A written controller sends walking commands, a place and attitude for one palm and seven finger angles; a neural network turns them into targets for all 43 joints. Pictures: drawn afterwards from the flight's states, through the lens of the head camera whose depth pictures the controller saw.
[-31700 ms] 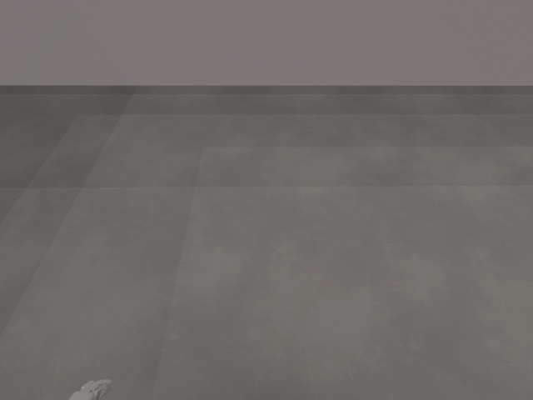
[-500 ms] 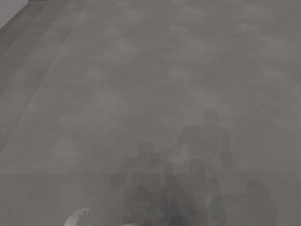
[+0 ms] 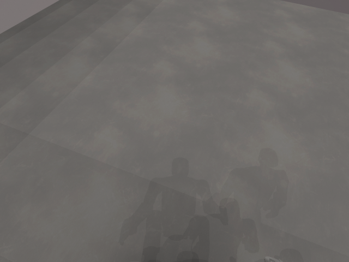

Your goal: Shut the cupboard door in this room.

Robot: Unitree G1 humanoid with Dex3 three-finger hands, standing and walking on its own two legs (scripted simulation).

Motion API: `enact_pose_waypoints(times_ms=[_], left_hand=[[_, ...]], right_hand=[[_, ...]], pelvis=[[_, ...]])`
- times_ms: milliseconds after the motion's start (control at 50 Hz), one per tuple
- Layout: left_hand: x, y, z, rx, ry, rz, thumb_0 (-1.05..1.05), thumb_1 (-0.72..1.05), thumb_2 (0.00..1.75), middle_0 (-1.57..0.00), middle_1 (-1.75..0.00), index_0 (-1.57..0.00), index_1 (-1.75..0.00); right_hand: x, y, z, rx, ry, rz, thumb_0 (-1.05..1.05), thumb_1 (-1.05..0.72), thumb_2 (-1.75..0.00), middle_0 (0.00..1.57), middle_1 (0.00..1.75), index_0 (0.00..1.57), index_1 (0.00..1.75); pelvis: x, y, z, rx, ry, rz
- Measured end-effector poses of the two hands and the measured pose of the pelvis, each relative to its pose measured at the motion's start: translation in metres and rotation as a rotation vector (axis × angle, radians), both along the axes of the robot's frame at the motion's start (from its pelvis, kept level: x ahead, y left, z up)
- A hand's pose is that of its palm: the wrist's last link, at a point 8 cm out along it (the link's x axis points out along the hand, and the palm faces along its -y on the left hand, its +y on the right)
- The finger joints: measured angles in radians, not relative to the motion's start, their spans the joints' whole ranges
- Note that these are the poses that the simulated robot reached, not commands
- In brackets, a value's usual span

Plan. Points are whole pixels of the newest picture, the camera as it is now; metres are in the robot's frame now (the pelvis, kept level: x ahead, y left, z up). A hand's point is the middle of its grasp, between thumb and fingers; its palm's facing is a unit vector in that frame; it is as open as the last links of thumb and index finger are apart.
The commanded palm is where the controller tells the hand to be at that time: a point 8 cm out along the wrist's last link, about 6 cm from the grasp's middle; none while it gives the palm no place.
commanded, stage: turn or walk to find it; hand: left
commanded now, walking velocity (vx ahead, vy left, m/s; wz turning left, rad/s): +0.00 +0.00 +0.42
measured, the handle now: out of the picture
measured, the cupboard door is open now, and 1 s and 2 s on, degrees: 82 82 82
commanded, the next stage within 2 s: none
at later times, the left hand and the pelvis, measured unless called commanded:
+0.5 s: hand out of the picture +0.08 +0.17 -0.13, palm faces +0.17 -0.94 -0.29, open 7.4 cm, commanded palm none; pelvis -0.01 -0.04 +0.00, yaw +11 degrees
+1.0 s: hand out of the picture -0.12 +0.16 -0.17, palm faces +0.48 -0.84 -0.25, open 7.4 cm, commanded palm none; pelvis -0.03 -0.04 +0.00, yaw +26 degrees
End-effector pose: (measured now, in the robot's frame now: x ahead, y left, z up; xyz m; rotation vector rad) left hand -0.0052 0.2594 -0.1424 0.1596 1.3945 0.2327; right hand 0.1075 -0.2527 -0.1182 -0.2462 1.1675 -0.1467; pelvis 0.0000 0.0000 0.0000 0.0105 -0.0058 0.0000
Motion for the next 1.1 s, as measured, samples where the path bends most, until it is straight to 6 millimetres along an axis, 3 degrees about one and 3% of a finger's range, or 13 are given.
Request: enact_pose_waypoints(times_ms=[80, 240, 400, 480, 640, 780, 880, 1000, 1100], left_hand=[[-0.005, 0.012, 0.004, -0.006, 0.020, 0.031, 0.01, 0.91, 0.90, -0.20, -0.30, -0.20, -0.30], [0.027, 0.013, 0.019, -0.006, -0.116, 0.046, 0.01, 0.91, 0.90, -0.20, -0.30, -0.20, -0.30], [0.063, -0.015, 0.032, 0.031, -0.218, 0.026, 0.00, 0.91, 0.90, -0.20, -0.30, -0.20, -0.30], [0.067, -0.037, 0.039, 0.069, -0.269, 0.023, 0.00, 0.91, 0.90, -0.20, -0.30, -0.20, -0.30], [0.022, -0.068, 0.052, 0.083, -0.235, 0.127, 0.00, 0.90, 0.90, -0.20, -0.30, -0.20, -0.30], [-0.032, -0.079, 0.043, 0.064, -0.157, 0.241, 0.00, 0.91, 0.90, -0.21, -0.30, -0.20, -0.30], [-0.080, -0.078, 0.031, 0.042, -0.090, 0.330, 0.00, 0.91, 0.90, -0.21, -0.30, -0.20, -0.30], [-0.140, -0.065, 0.004, 0.006, -0.023, 0.441, 0.00, 0.91, 0.90, -0.21, -0.30, -0.20, -0.30], [-0.157, -0.054, 0.004, -0.009, 0.006, 0.485, 0.01, 0.91, 0.90, -0.20, -0.30, -0.20, -0.30]], right_hand=[[0.015, 0.020, 0.016, -0.008, -0.049, 0.042, 0.00, -0.91, -0.90, 0.20, 0.30, 0.20, 0.30], [0.007, 0.031, 0.018, 0.016, -0.014, 0.077, 0.00, -0.90, -0.90, 0.21, 0.30, 0.20, 0.30], [-0.029, 0.003, -0.009, 0.056, 0.090, 0.052, 0.00, -0.90, -0.90, 0.21, 0.30, 0.20, 0.30], [-0.042, -0.021, -0.030, 0.078, 0.143, 0.046, 0.00, -0.90, -0.90, 0.21, 0.30, 0.20, 0.30], [-0.037, -0.046, -0.027, 0.084, 0.198, 0.115, 0.01, -0.91, -0.90, 0.20, 0.30, 0.20, 0.30], [-0.013, -0.044, -0.018, 0.055, 0.202, 0.207, 0.01, -0.91, -0.90, 0.20, 0.30, 0.20, 0.30], [0.018, -0.020, -0.012, 0.030, 0.159, 0.306, 0.01, -0.91, -0.90, 0.20, 0.30, 0.20, 0.30], [0.058, 0.031, -0.003, 0.008, 0.020, 0.431, 0.01, -0.91, -0.90, 0.20, 0.30, 0.20, 0.30], [0.064, 0.062, 0.014, 0.009, -0.046, 0.487, 0.00, -0.91, -0.90, 0.20, 0.30, 0.20, 0.30]], pelvis=[[0.000, 0.009, 0.009, -0.029, -0.008, 0.025], [-0.003, 0.009, 0.018, -0.036, -0.005, 0.083], [-0.006, -0.018, 0.012, -0.006, 0.007, 0.144], [-0.007, -0.037, 0.004, 0.003, 0.000, 0.182], [-0.008, -0.058, 0.015, 0.043, -0.014, 0.271], [-0.012, -0.063, 0.017, 0.043, -0.002, 0.337], [-0.020, -0.056, 0.014, 0.028, 0.005, 0.386], [-0.034, -0.035, 0.001, -0.006, 0.001, 0.449], [-0.039, -0.026, 0.009, -0.019, -0.018, 0.477]])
